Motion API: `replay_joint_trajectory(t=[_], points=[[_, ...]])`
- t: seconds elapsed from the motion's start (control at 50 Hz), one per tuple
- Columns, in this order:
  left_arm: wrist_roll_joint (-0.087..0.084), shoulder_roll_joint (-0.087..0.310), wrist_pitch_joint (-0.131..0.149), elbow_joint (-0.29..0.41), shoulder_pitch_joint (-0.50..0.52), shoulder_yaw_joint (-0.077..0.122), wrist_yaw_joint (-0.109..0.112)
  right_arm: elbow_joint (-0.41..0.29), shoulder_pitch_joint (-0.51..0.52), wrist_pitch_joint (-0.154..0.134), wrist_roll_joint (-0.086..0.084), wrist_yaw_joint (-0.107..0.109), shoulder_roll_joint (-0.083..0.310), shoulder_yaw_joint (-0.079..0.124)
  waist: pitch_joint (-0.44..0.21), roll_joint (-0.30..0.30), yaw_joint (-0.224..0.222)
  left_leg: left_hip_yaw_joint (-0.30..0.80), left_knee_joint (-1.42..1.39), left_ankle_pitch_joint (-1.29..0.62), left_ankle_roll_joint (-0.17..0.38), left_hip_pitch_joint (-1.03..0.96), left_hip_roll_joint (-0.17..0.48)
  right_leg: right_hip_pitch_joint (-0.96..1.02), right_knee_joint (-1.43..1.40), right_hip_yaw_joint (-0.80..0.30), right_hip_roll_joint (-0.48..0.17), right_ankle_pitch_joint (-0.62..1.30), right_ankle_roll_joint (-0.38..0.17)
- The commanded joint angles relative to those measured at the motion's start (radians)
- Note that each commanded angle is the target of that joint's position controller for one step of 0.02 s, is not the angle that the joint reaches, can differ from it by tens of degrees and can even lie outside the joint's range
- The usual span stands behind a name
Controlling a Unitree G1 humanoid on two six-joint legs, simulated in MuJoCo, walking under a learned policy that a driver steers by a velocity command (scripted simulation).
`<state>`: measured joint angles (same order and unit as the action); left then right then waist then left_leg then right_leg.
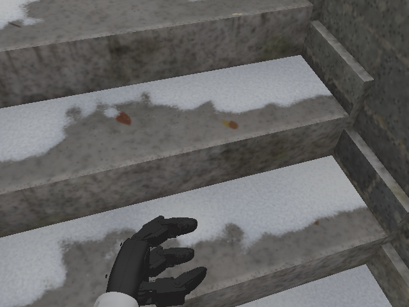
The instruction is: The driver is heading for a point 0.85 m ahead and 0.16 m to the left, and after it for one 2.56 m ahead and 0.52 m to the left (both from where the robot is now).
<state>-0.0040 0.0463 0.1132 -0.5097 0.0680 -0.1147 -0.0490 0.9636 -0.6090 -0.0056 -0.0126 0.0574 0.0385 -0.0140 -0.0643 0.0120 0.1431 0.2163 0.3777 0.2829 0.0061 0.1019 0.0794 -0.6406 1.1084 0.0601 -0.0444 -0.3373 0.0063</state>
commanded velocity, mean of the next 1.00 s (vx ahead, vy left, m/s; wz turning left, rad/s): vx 0.50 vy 0.00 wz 0.53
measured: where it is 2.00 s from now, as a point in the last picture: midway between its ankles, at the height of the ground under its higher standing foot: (12, 45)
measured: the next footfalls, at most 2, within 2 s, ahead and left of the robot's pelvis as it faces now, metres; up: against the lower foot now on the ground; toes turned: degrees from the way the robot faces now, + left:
right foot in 0.04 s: +0.01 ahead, -0.16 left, +0.00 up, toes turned -1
left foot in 0.30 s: +0.29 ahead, +0.04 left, +0.17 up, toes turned +10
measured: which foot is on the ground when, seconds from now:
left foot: down 0.00-0.02, up 0.04-0.28, down 0.30-0.72, up 0.74-1.00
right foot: up 0.00-0.02, down 0.04-0.32, up 0.34-0.70, down 0.72-1.00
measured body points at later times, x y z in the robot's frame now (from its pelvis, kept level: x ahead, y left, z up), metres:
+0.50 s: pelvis +0.27 -0.04 +0.14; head +0.25 -0.02 +0.59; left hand +0.44 +0.21 +0.09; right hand +0.38 -0.26 +0.02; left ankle +0.25 +0.04 -0.58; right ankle +0.29 -0.19 -0.25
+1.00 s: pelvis +0.53 -0.01 +0.32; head +0.53 -0.03 +0.77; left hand +0.30 +0.09 +0.18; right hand +0.82 -0.01 +0.26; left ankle +0.49 +0.15 -0.14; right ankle +0.57 -0.13 -0.41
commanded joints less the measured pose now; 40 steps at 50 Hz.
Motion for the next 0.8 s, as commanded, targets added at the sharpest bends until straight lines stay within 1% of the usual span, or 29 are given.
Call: replay_joint_trajectory(t=[0.02,0.04,0.06,0.08,0.1,0.14,0.2,0.22,0.24,0.26,0.28,0.3,0.32,0.34,0.36,0.4,0.42,0.44,0.48,0.54,0.6,0.66,0.68,0.7,0.72,0.74,0.76,0.78,0.8], points=[[-0.036,0.325,-0.002,-0.056,-0.315,0.165,0.043,-0.151,0.197,-0.021,0.005,0.001,0.341,0.079,-0.181,0.118,-0.303,0.083,0.419,-0.935,0.065,-0.059,0.032,0.630,-0.947,-0.119,-0.061,0.515,-0.020],[-0.042,0.333,-0.023,-0.164,-0.383,0.175,0.052,-0.220,0.315,-0.038,0.022,-0.019,0.241,0.065,-0.063,-0.079,-0.284,-0.009,0.768,-0.039,0.051,0.390,-0.101,0.902,-0.969,-0.133,-0.166,0.884,-0.007],[0.012,0.359,-0.043,-0.234,-0.502,0.169,0.059,-0.247,0.284,-0.089,0.070,-0.041,0.083,0.039,-0.090,-0.380,-0.236,-0.036,1.269,0.438,0.053,1.026,-0.207,1.303,-0.433,-0.203,-0.313,1.985,0.012],[0.061,0.334,-0.065,-0.234,-0.590,0.175,0.066,-0.267,0.242,-0.138,0.022,-0.067,0.122,0.048,-0.297,-0.316,-0.259,-0.016,1.558,0.387,0.023,1.148,-0.182,1.319,-0.391,-0.256,-0.459,2.141,-0.088],[0.090,0.296,-0.078,-0.245,-0.547,0.179,0.054,-0.301,0.340,-0.138,-0.019,-0.063,0.146,0.057,-0.300,-0.267,-0.273,-0.062,1.712,0.314,0.014,1.219,-0.158,1.271,-0.478,-0.256,-0.433,1.777,-0.157],[0.089,0.189,-0.081,-0.301,-0.415,0.158,0.050,-0.429,0.555,-0.076,-0.054,-0.052,-0.029,-0.018,-0.038,-0.292,-0.215,-0.157,1.972,0.398,-0.001,1.468,-0.084,1.053,-0.716,-0.227,-0.384,0.947,-0.185],[0.033,0.109,-0.071,-0.399,-0.214,0.122,0.072,-0.598,0.659,-0.067,-0.011,-0.092,-0.057,-0.084,0.250,-0.189,-0.004,-0.205,1.528,0.334,0.053,1.217,-0.010,0.413,-0.923,0.105,-0.203,0.832,-0.023],[0.045,0.251,-0.085,-0.361,-0.044,0.137,0.096,-0.613,0.565,-0.088,0.008,-0.108,-0.007,-0.093,0.154,-0.185,0.104,-0.326,1.090,0.277,0.043,0.711,-0.012,0.095,-0.983,0.238,-0.102,1.060,-0.031],[0.044,0.349,-0.071,-0.343,-0.069,0.167,0.109,-0.544,0.498,-0.100,0.043,-0.098,0.092,-0.048,-0.010,-0.171,0.084,-0.439,1.095,0.223,0.028,0.386,-0.153,0.077,-0.955,0.179,-0.102,1.585,-0.097],[0.062,0.474,-0.039,-0.323,-0.063,0.197,0.096,-0.452,0.332,-0.084,0.070,-0.079,0.151,-0.017,-0.181,-0.178,0.141,-0.432,1.218,0.135,0.029,0.194,-0.195,0.175,-0.882,0.130,-0.202,2.199,-0.151],[0.029,0.592,-0.025,-0.300,-0.020,0.230,0.087,-0.374,0.075,-0.050,0.068,-0.061,0.247,0.028,-0.279,-0.224,0.240,-0.352,1.035,0.186,0.044,0.183,-0.180,0.437,-0.706,0.087,-0.296,2.554,-0.201],[-0.018,0.575,-0.028,-0.268,-0.039,0.228,0.081,-0.349,0.045,-0.030,0.081,-0.060,0.336,0.063,-0.309,-0.133,0.247,-0.312,0.742,0.101,0.079,0.137,-0.216,0.550,-0.449,0.072,-0.250,2.528,-0.193],[-0.034,0.513,-0.024,-0.251,-0.075,0.215,0.081,-0.336,0.055,-0.006,0.087,-0.062,0.411,0.092,-0.235,0.008,0.230,-0.072,0.410,-0.093,0.177,-0.010,-0.186,0.370,-0.091,0.003,-0.189,1.854,-0.170],[0.014,0.358,-0.003,-0.219,-0.210,0.173,0.037,-0.364,0.201,0.008,0.085,-0.034,0.525,0.108,-0.340,0.613,0.019,0.649,0.055,-0.418,0.429,-0.164,0.117,0.059,0.560,-0.058,0.164,0.200,-0.065],[0.030,0.382,0.031,-0.262,-0.257,0.187,-0.019,-0.398,0.240,0.008,0.064,-0.030,0.379,0.069,-0.439,0.320,0.026,0.821,0.007,0.020,0.444,-0.133,0.162,-0.016,0.938,-0.287,0.138,0.126,-0.081],[0.049,0.152,0.026,-0.093,-0.063,0.112,-0.021,-0.243,0.134,-0.017,-0.013,-0.055,0.336,0.066,0.035,0.034,-0.029,0.565,-0.021,0.218,0.301,0.140,0.094,-0.375,1.185,-0.172,0.123,0.024,-0.098],[0.051,0.038,0.033,-0.043,-0.030,0.058,-0.004,-0.201,0.151,-0.021,0.004,-0.077,0.273,0.050,0.101,0.008,-0.079,0.415,0.056,0.022,0.249,0.107,0.073,-0.562,1.307,-0.132,0.113,-0.038,-0.104],[0.038,0.044,0.033,-0.047,-0.101,0.043,-0.002,-0.175,0.188,-0.019,0.023,-0.086,0.178,0.022,0.128,-0.018,-0.137,0.256,0.075,-0.059,0.192,0.171,0.034,-0.593,1.329,-0.112,0.088,-0.040,-0.113],[-0.008,0.100,0.025,-0.029,-0.169,0.041,0.009,-0.204,0.341,-0.015,0.032,-0.097,0.113,-0.003,0.177,0.010,-0.226,0.036,-0.001,-0.079,0.152,0.372,-0.032,-0.547,1.072,-0.059,0.040,0.002,-0.100],[0.022,0.019,0.006,0.076,-0.061,-0.004,0.030,-0.137,0.299,-0.025,0.028,-0.100,0.198,0.006,0.156,0.102,-0.218,0.090,-0.134,-0.013,0.185,0.429,-0.009,-0.652,1.246,0.003,0.021,-0.024,-0.067],[0.070,0.074,0.014,0.224,0.151,-0.025,0.063,-0.114,0.261,-0.015,-0.011,-0.057,0.293,0.045,0.103,0.097,-0.199,0.045,-0.378,-0.078,0.213,0.638,-0.040,-0.277,0.543,0.101,-0.025,0.032,-0.031],[0.050,0.230,-0.006,0.115,-0.169,0.098,0.107,-0.102,0.265,-0.036,0.022,-0.033,0.429,0.094,-0.326,0.219,-0.351,-0.002,-0.148,-1.328,0.195,0.305,0.032,0.330,0.341,0.117,0.090,-0.092,-0.041],[0.025,0.333,-0.024,0.048,-0.367,0.142,0.105,-0.134,0.353,-0.038,0.008,-0.025,0.491,0.115,-0.349,0.246,-0.417,0.020,0.000,-1.523,0.178,0.083,0.070,0.321,0.149,0.046,0.093,-0.188,-0.033],[0.019,0.374,-0.030,-0.009,-0.472,0.168,0.098,-0.152,0.420,-0.043,-0.008,-0.023,0.460,0.113,-0.338,0.202,-0.449,0.002,0.229,-1.567,0.162,0.032,0.067,0.401,-0.077,-0.070,0.068,-0.209,-0.053],[0.033,0.411,-0.036,-0.101,-0.625,0.176,0.093,-0.190,0.468,-0.068,-0.001,-0.030,0.381,0.098,-0.354,-0.043,-0.466,0.005,0.589,-1.322,0.176,0.178,0.008,0.602,-0.317,-0.319,-0.014,-0.283,-0.099],[0.056,0.373,-0.059,-0.157,-0.547,0.151,0.096,-0.233,0.411,-0.079,0.031,-0.066,0.116,0.049,-0.308,-0.608,-0.281,0.059,1.121,-0.127,0.109,0.599,-0.269,0.649,-0.690,-0.890,-0.251,-0.038,-0.241],[0.037,0.261,-0.067,-0.131,-0.429,0.137,0.111,-0.263,0.334,-0.094,0.030,-0.101,0.124,0.050,-0.239,-0.441,-0.228,0.156,1.535,-0.069,0.090,0.758,-0.250,0.527,-0.848,-1.177,-0.395,-0.331,-0.285],[0.009,0.173,-0.072,-0.185,-0.354,0.124,0.109,-0.304,0.404,-0.084,0.002,-0.104,0.142,0.048,-0.003,-0.297,-0.196,0.038,1.705,-0.048,0.088,0.876,-0.197,0.340,-0.813,-1.003,-0.379,-0.458,-0.273],[0.018,0.108,-0.069,-0.256,-0.358,0.114,0.096,-0.346,0.426,-0.067,-0.007,-0.097,0.096,0.019,0.130,-0.175,-0.154,-0.024,1.750,-0.060,0.098,0.949,-0.155,0.225,-0.761,-0.782,-0.345,-0.471,-0.223]])
Velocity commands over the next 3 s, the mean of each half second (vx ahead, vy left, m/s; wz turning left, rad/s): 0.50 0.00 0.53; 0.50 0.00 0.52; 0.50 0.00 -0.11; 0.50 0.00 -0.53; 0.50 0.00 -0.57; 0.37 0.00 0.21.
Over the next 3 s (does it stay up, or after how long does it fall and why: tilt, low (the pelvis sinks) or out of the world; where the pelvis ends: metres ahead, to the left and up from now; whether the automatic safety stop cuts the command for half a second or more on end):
stays up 1.53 0.32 0.66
